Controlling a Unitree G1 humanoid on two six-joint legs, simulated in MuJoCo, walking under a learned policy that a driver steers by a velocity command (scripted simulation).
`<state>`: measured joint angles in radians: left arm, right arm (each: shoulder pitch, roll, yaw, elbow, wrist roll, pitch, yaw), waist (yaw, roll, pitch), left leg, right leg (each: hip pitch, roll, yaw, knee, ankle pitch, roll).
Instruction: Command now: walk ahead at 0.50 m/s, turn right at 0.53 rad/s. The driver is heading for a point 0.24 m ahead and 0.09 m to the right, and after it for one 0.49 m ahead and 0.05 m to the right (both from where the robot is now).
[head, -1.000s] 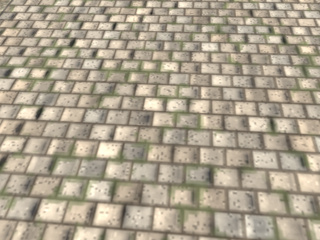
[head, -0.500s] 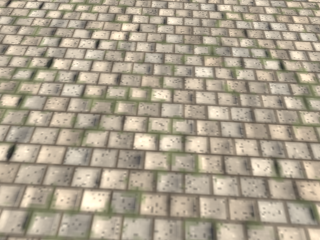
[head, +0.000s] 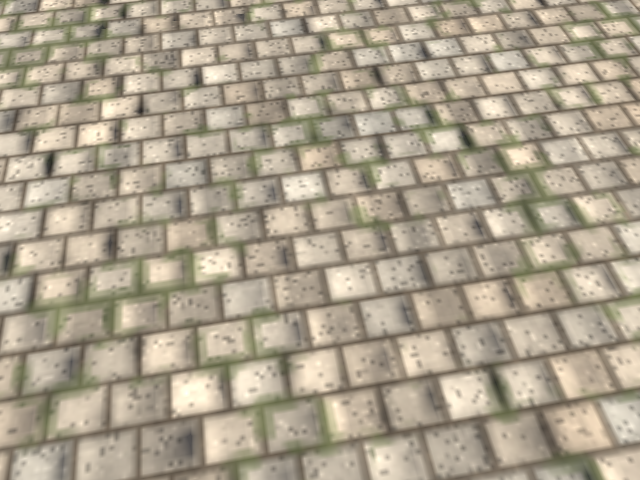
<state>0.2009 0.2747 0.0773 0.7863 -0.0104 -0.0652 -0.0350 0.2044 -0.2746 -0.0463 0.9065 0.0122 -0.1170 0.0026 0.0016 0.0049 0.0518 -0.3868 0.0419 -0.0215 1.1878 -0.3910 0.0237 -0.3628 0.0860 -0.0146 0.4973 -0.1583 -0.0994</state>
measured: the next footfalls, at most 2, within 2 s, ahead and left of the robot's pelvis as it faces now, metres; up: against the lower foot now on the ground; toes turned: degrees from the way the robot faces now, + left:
left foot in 0.32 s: +0.37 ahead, +0.10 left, +0.00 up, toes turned -16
right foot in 0.70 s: +0.23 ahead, -0.12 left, +0.00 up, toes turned -16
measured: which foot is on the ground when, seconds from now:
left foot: up 0.00-0.30, down 0.32-1.00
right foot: down 0.00-0.34, up 0.36-0.68, down 0.70-1.00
